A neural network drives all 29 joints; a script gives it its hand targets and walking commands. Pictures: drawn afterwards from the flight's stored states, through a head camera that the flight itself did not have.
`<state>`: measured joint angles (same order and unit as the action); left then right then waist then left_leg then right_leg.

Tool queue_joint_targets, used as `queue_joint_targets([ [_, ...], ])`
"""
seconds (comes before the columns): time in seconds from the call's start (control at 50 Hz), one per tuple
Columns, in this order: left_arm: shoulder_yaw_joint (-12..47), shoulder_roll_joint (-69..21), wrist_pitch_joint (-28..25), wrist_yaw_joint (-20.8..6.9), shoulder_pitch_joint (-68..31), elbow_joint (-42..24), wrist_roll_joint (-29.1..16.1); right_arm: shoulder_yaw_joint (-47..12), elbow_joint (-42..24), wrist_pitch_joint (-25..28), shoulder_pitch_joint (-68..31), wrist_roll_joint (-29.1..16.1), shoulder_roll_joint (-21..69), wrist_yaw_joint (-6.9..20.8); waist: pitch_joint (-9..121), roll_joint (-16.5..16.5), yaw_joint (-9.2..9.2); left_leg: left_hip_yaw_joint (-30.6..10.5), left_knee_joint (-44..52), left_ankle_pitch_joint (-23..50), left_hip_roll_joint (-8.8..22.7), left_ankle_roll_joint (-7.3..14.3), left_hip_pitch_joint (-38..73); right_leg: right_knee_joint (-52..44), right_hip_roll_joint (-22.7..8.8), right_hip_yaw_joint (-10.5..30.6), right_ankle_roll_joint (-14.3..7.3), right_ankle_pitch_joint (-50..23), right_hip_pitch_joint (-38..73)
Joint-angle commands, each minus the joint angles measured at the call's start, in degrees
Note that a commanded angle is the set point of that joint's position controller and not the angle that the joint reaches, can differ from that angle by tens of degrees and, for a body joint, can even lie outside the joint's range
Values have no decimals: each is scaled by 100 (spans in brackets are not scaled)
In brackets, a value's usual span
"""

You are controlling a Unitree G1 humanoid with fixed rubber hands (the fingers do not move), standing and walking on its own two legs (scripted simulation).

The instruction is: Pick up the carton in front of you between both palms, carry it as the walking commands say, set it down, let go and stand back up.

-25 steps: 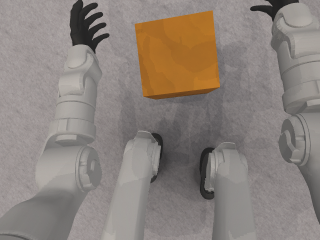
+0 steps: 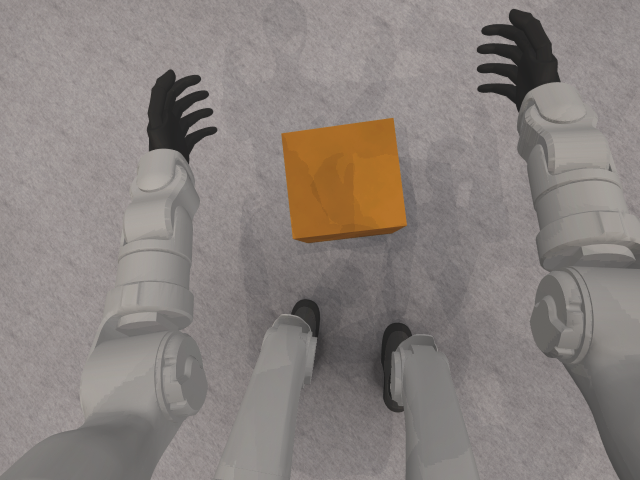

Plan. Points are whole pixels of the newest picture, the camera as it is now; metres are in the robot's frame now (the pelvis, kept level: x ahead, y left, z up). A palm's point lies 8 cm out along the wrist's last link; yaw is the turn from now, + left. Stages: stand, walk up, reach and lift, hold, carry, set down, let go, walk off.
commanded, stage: let go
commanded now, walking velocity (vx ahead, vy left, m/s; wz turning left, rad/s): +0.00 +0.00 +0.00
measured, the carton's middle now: (344, 190) +0.49 +0.06 -0.51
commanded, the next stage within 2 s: stand in 1.32 s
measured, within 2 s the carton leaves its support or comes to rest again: neither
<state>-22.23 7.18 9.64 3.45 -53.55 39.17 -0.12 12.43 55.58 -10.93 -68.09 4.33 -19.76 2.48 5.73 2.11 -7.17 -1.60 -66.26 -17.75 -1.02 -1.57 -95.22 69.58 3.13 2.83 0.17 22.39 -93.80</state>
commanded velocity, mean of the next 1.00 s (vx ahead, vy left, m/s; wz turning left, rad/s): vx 0.00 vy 0.00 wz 0.00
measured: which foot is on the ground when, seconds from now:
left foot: down 0.00-1.00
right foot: down 0.00-1.00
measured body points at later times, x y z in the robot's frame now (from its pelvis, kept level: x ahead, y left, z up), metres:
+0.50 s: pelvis +0.07 +0.02 +0.11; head +0.24 +0.01 +0.53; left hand +0.33 +0.26 +0.02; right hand +0.39 -0.18 +0.00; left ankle +0.09 +0.13 -0.60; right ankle +0.06 -0.11 -0.60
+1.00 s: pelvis +0.09 -0.01 +0.15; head +0.11 +0.00 +0.60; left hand +0.27 +0.23 +0.07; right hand +0.27 -0.24 +0.07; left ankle +0.09 +0.13 -0.60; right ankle +0.06 -0.11 -0.60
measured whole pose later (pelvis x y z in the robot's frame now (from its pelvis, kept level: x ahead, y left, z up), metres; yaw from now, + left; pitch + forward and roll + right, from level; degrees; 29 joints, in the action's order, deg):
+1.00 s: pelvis +0.09 -0.01 +0.15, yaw +1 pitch -1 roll +1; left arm -2.3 12.3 5.2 -4.3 12.5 24.9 0.4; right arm 2.4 25.3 -4.7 13.4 -0.1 -12.3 3.5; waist -3.7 1.1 -0.1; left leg -3.1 -24.2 -13.6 -0.5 -1.1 -9.2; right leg 25.0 1.9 2.6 -1.3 16.9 -6.5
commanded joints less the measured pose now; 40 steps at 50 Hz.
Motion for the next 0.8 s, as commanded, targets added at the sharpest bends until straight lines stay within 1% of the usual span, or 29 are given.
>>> queue_joint_targets([
  [0.0,-4,565,-157,-175,-316,-685,225,207,-778,121,-615,205,-291,-110,5717,504,-95,663,574,2139,-269,-166,3515,-951,166,-216,164,-2131,3791],
  [0.06,139,667,-234,-405,451,-894,405,289,-1306,155,289,326,93,-342,5877,432,-50,638,846,2432,-280,-87,4043,-1254,172,-174,214,-2617,4378],
  [0.1,291,800,-289,-568,945,-1078,490,277,-1737,195,910,340,324,-510,5779,334,-37,600,1050,2505,-274,-33,4428,-1481,175,-157,235,-2692,4620],
  [0.14,472,920,-333,-706,1327,-1245,506,208,-2166,248,1395,310,475,-627,5468,212,-29,549,1270,2484,-248,0,4874,-1742,170,-163,247,-2478,4673],
  [0.2,745,972,-403,-851,1881,-1367,405,91,-2629,360,2029,226,574,-696,4756,62,18,416,1595,2342,-171,23,5589,-2148,154,-219,238,-1909,4554],
  [0.26,1004,903,-498,-934,2569,-1325,239,-6,-2786,510,2728,141,583,-655,4052,2,95,240,1903,2223,-90,32,6195,-2486,122,-270,211,-1485,4504],
  [0.34,1277,834,-659,-951,3501,-1266,52,-113,-2712,706,3734,63,574,-514,3376,-86,174,37,2230,2389,-17,27,6952,-2789,109,-303,172,-1305,4622],
  [0.44,1558,822,-851,-852,4586,-1477,-88,-243,-2597,937,4980,-53,546,-386,2771,-324,227,-140,2574,3082,34,-5,7939,-3163,115,-255,97,-1435,4988],
  [0.54,1794,817,-1005,-748,5594,-1831,-158,-356,-2703,1158,6039,-149,444,-317,2137,-496,301,-212,3004,3626,48,-64,8664,-3679,107,-200,25,-1742,5714],
  [0.6,1874,846,-1058,-724,6038,-1972,-178,-442,-2865,1244,6536,-161,408,-282,1694,-368,368,-174,3326,3535,6,-67,8810,-4013,63,-164,19,-1969,6406],
  [0.7,1917,973,-1035,-754,6382,-2025,-199,-617,-3133,1229,7213,-231,408,-204,848,30,533,47,3906,2615,-122,-29,8704,-4491,-56,-140,93,-2232,7698],
  [0.78,1890,1050,-914,-775,6501,-1998,-156,-770,-3313,1091,7634,-342,403,-98,263,146,659,152,4196,2023,-215,5,8773,-4746,-127,-108,134,-2256,8220],
])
